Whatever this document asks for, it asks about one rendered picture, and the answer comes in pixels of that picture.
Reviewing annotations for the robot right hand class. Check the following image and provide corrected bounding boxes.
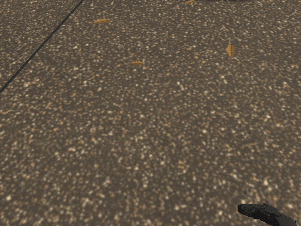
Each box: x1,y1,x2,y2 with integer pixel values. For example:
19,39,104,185
237,202,297,226

